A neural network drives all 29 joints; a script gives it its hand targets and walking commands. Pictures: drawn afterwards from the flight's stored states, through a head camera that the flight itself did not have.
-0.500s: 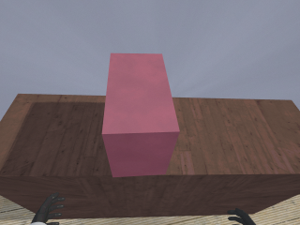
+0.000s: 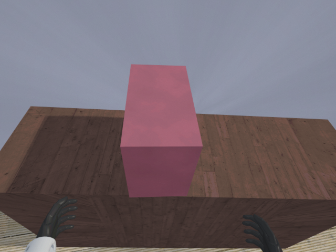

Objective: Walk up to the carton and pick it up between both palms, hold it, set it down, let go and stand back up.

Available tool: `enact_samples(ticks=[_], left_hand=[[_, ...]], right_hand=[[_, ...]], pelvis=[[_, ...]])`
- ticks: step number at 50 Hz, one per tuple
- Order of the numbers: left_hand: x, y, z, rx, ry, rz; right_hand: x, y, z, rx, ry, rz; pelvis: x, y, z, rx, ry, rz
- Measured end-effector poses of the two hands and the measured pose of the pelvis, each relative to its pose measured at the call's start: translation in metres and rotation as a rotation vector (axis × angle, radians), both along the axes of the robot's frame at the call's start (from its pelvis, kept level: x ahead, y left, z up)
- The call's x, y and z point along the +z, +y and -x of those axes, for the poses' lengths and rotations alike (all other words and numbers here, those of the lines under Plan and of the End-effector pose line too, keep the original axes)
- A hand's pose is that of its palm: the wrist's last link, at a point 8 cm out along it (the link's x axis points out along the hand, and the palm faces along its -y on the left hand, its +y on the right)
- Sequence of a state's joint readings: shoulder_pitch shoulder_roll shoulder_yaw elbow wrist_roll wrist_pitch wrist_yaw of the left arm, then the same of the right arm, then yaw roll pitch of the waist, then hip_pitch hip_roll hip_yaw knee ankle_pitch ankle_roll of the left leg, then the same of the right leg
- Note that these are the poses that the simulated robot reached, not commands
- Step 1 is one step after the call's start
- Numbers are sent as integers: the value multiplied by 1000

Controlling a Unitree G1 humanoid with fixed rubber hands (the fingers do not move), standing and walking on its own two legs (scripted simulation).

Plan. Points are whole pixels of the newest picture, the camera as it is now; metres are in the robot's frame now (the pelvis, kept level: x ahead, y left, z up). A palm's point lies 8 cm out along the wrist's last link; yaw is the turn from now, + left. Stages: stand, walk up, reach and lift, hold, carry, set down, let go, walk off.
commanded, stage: reach and lift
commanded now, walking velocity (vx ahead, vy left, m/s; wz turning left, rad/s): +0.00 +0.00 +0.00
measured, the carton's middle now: (158, 129) +0.45 +0.05 +0.02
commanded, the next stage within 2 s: none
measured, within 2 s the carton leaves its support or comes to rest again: neither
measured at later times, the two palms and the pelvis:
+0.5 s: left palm (61, 218) +0.19 +0.25 +0.01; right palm (257, 236) +0.17 -0.18 +0.00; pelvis +0.02 +0.00 +0.00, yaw +0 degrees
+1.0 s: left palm (72, 191) +0.24 +0.23 +0.05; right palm (250, 193) +0.25 -0.16 +0.05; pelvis +0.02 +0.00 +0.01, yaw +0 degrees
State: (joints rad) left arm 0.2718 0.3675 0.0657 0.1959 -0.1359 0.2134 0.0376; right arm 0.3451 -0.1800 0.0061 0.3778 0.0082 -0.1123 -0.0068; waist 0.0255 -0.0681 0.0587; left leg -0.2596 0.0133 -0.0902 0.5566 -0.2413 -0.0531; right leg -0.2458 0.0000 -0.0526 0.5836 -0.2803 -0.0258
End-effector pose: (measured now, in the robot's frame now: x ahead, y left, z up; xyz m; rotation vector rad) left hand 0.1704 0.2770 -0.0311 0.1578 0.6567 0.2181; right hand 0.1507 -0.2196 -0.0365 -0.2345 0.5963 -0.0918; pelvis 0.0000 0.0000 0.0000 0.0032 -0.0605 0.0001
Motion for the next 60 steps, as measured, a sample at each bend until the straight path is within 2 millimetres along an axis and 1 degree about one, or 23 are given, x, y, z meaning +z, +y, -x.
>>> enact_samples(ticks=[5,11,16,21,26,32,38,42,48,54,60], left_hand=[[9,-7,-5,-14,-55,14],[13,-20,-12,-49,-103,41],[21,-26,-18,-65,-170,59],[32,-27,-23,-76,-244,62],[37,-29,-24,-83,-279,76],[45,-37,-25,-94,-326,107],[48,-42,-31,-83,-328,127],[51,-45,-42,-87,-308,134],[72,-51,-59,-111,-344,128],[89,-48,-77,-107,-363,111],[100,-41,-91,-94,-361,104]], right_hand=[[8,7,-4,16,-27,-28],[19,21,-13,52,-78,-62],[27,31,-18,65,-135,-90],[33,39,-22,74,-183,-116],[39,42,-22,71,-213,-124],[48,46,-29,80,-265,-140],[62,50,-51,99,-321,-150],[68,53,-70,98,-319,-148],[81,56,-91,85,-339,-156],[93,60,-112,81,-355,-165],[107,65,-133,78,-380,-171]], pelvis=[[2,-1,-7,1,16,-1],[4,-1,-14,1,32,-2],[5,0,-18,1,37,-2],[5,1,-18,1,33,0],[5,2,-17,1,27,2],[5,3,-15,1,24,3],[5,2,-14,1,23,2],[5,2,-15,1,25,1],[6,1,-19,2,33,-1],[7,0,-21,2,38,-2],[7,0,-22,2,41,-3]])
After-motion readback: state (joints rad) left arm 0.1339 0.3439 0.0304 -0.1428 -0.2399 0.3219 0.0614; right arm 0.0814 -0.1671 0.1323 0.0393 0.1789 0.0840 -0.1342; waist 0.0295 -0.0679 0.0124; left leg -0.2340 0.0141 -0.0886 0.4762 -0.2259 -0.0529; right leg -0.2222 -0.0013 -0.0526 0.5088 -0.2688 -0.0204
